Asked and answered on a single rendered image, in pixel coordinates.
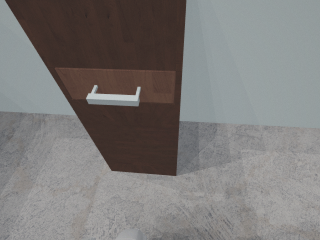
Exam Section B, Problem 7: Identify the drawer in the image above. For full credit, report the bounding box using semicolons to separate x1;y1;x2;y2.
55;67;176;104

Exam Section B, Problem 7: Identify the handle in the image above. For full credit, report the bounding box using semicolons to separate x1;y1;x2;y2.
86;85;141;107

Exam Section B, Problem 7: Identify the left robot thigh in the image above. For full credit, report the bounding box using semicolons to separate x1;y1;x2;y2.
115;228;147;240

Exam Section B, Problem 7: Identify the cabinet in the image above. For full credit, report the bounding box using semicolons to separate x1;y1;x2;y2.
5;0;187;176

